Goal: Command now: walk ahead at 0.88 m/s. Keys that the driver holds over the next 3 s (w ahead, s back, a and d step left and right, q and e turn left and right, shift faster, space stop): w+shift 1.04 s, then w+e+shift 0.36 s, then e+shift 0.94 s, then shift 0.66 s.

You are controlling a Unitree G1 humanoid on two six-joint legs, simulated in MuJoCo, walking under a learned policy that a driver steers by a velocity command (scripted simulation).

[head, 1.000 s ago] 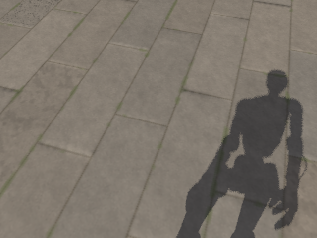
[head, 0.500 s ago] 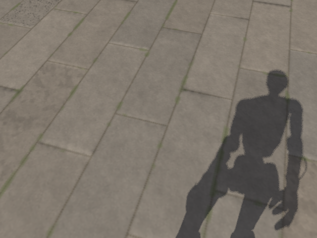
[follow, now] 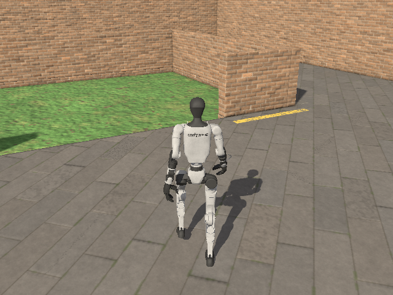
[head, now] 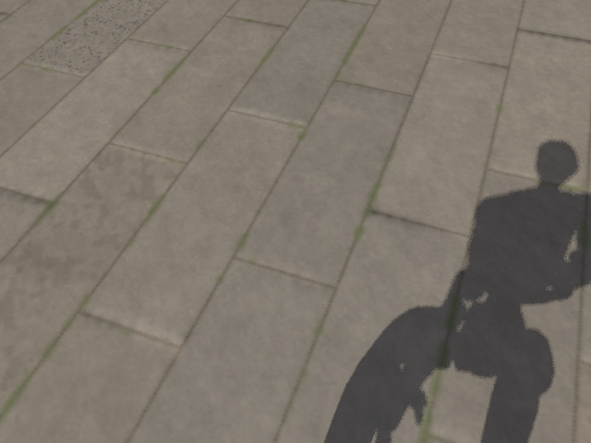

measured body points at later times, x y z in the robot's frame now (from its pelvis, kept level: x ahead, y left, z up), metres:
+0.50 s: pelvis +0.42 +0.07 +0.00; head +0.45 +0.06 +0.45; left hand +0.64 +0.28 -0.10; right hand +0.31 -0.16 -0.14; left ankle +0.27 +0.11 -0.74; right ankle +0.66 -0.07 -0.67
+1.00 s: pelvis +0.90 +0.06 -0.01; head +0.94 +0.07 +0.44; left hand +0.78 +0.30 -0.14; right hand +1.15 -0.13 -0.09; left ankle +1.14 +0.21 -0.68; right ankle +0.73 +0.00 -0.74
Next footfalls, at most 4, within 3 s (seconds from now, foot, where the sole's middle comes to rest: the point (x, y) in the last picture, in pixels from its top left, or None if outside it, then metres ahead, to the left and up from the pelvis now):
0.14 left None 0.31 0.12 -0.77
0.64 right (341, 339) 0.77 0.00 -0.77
1.10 left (286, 204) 1.22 0.18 -0.77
1.54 right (347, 122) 1.63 0.00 -0.77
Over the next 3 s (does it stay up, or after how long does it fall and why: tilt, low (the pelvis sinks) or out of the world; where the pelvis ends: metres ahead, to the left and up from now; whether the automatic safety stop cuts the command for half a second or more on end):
stays up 1.69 0.01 0.00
